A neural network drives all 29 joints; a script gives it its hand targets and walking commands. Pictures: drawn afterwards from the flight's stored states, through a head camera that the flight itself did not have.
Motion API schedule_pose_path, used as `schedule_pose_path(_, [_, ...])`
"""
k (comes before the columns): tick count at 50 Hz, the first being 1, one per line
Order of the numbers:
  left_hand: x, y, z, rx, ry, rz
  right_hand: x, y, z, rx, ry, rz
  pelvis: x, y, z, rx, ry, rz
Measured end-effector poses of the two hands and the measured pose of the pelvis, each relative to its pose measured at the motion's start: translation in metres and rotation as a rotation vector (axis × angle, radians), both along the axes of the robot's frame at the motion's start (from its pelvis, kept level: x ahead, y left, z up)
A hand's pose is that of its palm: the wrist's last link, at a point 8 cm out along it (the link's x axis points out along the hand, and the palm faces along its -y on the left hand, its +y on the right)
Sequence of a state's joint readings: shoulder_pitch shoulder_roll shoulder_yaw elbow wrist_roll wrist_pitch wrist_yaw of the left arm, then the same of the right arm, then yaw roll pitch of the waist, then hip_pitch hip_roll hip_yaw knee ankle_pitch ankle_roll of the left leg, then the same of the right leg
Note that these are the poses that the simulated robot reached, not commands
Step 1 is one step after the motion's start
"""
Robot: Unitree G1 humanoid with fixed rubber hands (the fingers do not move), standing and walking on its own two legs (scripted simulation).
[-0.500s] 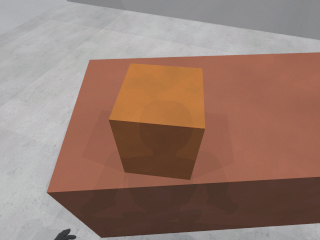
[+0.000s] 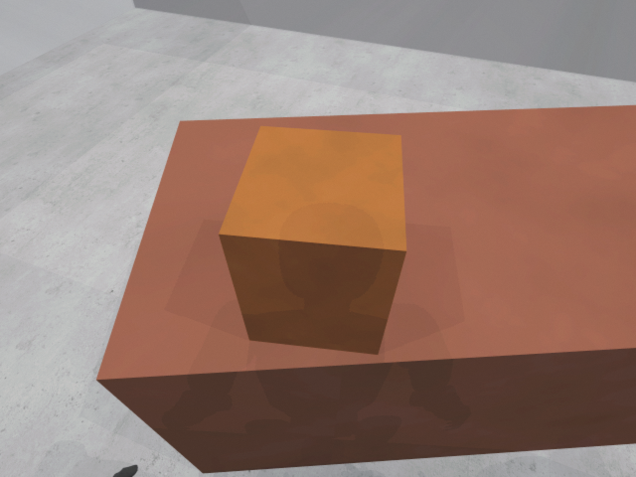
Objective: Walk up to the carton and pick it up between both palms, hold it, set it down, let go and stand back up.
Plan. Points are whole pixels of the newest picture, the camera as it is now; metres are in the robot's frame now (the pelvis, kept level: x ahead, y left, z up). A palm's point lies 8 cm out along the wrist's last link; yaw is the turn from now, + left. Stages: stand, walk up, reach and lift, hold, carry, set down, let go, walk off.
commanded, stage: stand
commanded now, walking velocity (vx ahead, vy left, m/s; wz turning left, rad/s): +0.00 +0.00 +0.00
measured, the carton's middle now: (320, 243) +0.42 +0.03 +0.04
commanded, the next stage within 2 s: none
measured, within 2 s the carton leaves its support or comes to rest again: neither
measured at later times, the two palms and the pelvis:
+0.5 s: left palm out of the picture +0.07 +0.29 -0.11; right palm out of the picture +0.05 -0.29 -0.12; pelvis -0.02 +0.00 +0.00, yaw +0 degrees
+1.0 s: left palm out of the picture +0.05 +0.29 -0.12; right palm out of the picture +0.03 -0.29 -0.12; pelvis -0.02 +0.00 +0.00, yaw +0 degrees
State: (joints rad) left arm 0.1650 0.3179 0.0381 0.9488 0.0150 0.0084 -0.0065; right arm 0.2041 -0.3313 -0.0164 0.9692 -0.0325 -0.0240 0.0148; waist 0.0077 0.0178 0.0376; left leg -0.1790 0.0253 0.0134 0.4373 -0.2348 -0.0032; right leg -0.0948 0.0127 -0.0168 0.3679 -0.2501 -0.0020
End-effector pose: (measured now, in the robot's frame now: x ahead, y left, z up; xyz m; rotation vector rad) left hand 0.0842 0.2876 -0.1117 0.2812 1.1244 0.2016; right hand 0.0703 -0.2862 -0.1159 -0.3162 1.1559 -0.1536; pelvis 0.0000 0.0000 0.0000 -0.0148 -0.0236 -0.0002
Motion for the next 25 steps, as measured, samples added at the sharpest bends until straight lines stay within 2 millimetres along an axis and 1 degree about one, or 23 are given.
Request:
schedule_pose_path(16, [-0.010,0.001,-0.001,-0.002,0.002,0.001,-0.015,0.000,-0.001,-0.002,0.010,-0.015,-0.009,0.001,0.000,-0.002,-0.013,0.000])
schedule_pose_path(25, [-0.019,0.003,-0.002,-0.003,0.010,0.006,-0.023,0.000,-0.001,-0.002,0.013,-0.020,-0.015,0.002,0.000,-0.003,-0.021,0.000])
